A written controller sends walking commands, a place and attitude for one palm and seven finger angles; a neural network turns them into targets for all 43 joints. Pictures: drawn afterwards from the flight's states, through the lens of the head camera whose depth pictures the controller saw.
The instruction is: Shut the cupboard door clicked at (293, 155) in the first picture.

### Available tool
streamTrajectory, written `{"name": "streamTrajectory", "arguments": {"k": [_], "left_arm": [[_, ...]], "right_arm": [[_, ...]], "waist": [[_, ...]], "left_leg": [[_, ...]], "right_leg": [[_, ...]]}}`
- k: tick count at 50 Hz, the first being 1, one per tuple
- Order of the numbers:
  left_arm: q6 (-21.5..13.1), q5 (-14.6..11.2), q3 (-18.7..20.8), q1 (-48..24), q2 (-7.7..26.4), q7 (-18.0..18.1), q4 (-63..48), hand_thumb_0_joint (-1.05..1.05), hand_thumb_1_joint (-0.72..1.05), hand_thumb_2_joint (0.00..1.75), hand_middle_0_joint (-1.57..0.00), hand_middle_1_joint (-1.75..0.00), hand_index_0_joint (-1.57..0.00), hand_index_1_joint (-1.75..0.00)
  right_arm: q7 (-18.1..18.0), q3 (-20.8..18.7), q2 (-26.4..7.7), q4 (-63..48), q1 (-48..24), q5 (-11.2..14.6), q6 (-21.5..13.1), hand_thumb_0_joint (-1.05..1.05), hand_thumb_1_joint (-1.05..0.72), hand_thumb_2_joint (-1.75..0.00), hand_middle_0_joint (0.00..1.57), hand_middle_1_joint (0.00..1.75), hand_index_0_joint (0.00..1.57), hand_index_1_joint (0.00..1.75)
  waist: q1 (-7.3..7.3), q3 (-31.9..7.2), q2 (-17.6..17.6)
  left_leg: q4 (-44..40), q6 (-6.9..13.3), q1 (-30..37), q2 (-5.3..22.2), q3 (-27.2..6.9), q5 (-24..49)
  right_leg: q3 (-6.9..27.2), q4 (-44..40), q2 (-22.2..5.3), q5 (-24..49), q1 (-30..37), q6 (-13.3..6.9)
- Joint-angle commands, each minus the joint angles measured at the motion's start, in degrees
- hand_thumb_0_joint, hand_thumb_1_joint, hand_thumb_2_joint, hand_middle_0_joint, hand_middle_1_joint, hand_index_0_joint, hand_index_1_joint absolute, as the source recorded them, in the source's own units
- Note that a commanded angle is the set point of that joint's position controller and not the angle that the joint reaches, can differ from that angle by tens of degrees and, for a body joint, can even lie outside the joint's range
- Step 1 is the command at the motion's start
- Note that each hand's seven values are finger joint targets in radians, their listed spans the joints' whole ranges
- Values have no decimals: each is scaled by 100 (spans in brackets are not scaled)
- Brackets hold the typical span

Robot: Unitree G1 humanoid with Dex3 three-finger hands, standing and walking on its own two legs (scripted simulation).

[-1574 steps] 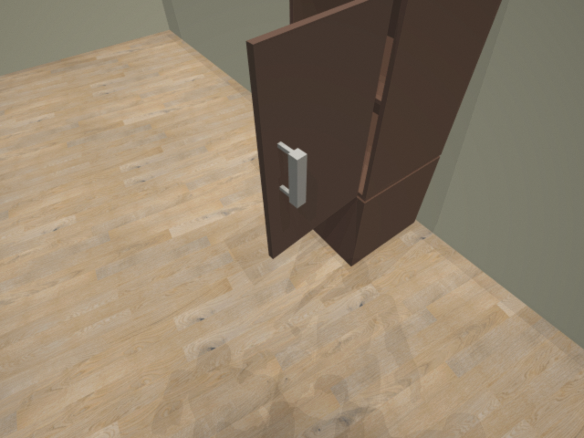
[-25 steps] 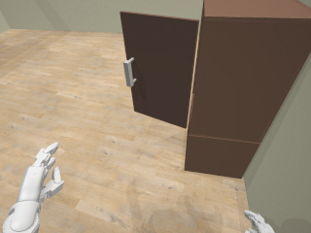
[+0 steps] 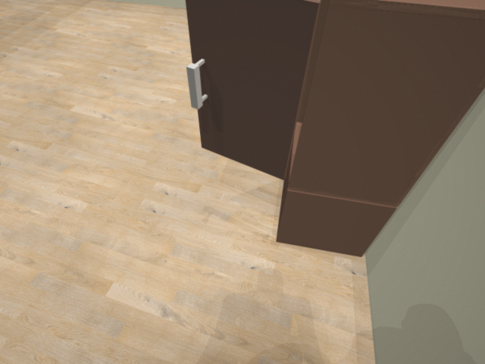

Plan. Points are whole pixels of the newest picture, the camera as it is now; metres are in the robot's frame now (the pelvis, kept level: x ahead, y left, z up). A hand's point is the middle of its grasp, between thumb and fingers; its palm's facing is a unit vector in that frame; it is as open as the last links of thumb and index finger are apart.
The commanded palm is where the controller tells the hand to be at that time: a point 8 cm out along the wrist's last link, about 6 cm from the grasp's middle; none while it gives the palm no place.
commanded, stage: let the arm hang, fingers relaxed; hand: left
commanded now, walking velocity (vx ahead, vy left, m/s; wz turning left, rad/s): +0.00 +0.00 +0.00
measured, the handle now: (199, 83) +0.89 +0.19 -0.03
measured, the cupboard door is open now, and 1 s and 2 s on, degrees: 73 73 73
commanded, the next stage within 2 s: look to check the result in 0.50 s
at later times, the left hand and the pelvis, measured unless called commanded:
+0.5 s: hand out of the picture +0.00 +0.15 -0.18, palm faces +0.05 -0.99 -0.16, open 7.3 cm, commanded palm none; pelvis +0.01 -0.01 +0.00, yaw +0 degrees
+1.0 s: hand out of the picture -0.03 +0.15 -0.18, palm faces +0.06 -0.98 -0.18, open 7.4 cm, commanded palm none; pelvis +0.02 -0.01 +0.00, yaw -1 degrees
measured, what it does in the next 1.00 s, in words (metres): stands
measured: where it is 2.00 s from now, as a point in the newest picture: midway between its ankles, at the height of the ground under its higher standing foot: outside the picture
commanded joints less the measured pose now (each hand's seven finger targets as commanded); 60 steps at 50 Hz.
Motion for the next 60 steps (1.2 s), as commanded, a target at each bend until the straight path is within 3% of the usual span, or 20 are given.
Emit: {"name": "streamTrajectory", "arguments": {"k": [1,4,10,14,19,32,49,56,60], "left_arm": [[-146,7,53,229,435,33,-138,0,90,90,-20,-30,-20,-30],[-137,12,47,280,343,49,-94,0,90,90,-20,-30,-20,-30],[-162,13,52,254,313,73,-116,0,90,90,-20,-30,-20,-30],[-165,9,56,201,291,78,-153,0,90,90,-20,-30,-20,-30],[-160,2,68,85,244,82,-197,0,90,90,-20,-30,-20,-30],[-171,-9,92,69,184,112,-218,0,90,90,-20,-30,-20,-30],[-164,-6,73,190,178,111,-138,0,90,90,-20,-30,-20,-30],[-177,7,88,155,282,108,-167,0,90,90,-20,-30,-20,-30],[-133,-5,117,109,258,109,-209,0,90,90,-20,-30,-20,-30]], "right_arm": [[-52,-206,-774,-170,108,7,-145,0,-90,-90,20,30,20,30],[-49,-201,-664,-117,112,-10,-143,0,-90,-90,20,30,20,30],[-36,-176,-553,-70,104,-17,-173,0,-90,-90,20,30,20,30],[-38,-146,-484,-62,91,-25,-195,0,-90,-90,20,30,20,30],[-51,-125,-447,-61,84,-34,-203,0,-90,-90,20,30,20,30],[-86,-120,-395,-38,172,-20,-214,0,-90,-90,20,30,20,30],[-92,-134,-445,-10,85,-10,-207,0,-90,-90,20,30,20,30],[-87,-148,-543,-51,6,3,-214,0,-90,-90,20,30,20,30],[-70,-140,-471,-77,-6,-16,-175,0,-90,-90,20,30,20,30]], "waist": [[-83,247,-107],[-72,419,-166],[-51,452,-236],[-33,470,4],[-27,509,61],[-43,228,-132],[-33,344,-46],[-24,296,-157],[-24,397,-45]], "left_leg": [[-482,172,948,512,-571,-365],[-591,169,802,490,-572,-572],[-490,163,845,455,-481,-108],[-452,151,792,448,-454,122],[-376,125,745,447,-423,305],[-137,141,874,490,-342,799],[-231,152,970,495,-359,596],[-177,154,995,492,-344,684],[-116,136,720,425,-408,571]], "right_leg": [[548,-821,-618,-35,-1408,-247],[525,-778,-608,-145,-1444,-229],[527,-792,-668,146,-1402,-195],[532,-784,-687,381,-1292,-180],[515,-788,-692,594,-1193,-171],[465,-748,-709,1449,-857,-130],[460,-766,-673,1125,-925,-133],[452,-791,-701,1352,-858,-114],[360,-602,-765,1139,-800,-130]]}}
